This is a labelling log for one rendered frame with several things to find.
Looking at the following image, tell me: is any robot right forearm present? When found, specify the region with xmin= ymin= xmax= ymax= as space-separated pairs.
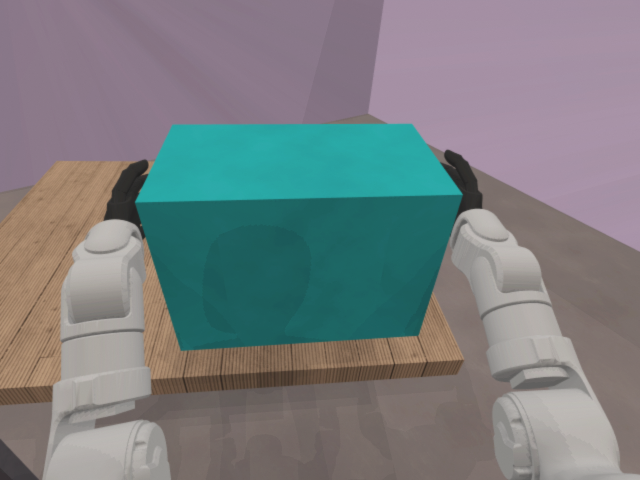
xmin=450 ymin=209 xmax=620 ymax=468

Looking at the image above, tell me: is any robot left hand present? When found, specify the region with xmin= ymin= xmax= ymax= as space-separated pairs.
xmin=103 ymin=160 xmax=149 ymax=240

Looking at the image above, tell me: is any robot right hand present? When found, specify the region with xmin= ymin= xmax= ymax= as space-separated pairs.
xmin=440 ymin=150 xmax=483 ymax=237

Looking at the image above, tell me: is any robot left forearm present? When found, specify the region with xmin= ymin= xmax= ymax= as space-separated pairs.
xmin=42 ymin=219 xmax=152 ymax=480

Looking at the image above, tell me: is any carton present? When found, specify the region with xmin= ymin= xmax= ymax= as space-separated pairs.
xmin=135 ymin=124 xmax=463 ymax=351

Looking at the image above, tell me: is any right robot upper arm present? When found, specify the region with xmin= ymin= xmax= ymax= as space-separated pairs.
xmin=492 ymin=388 xmax=640 ymax=480

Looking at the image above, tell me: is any left robot upper arm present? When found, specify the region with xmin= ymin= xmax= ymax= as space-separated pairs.
xmin=45 ymin=420 xmax=171 ymax=480

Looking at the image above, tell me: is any table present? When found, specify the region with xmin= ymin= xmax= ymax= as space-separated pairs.
xmin=0 ymin=161 xmax=464 ymax=480

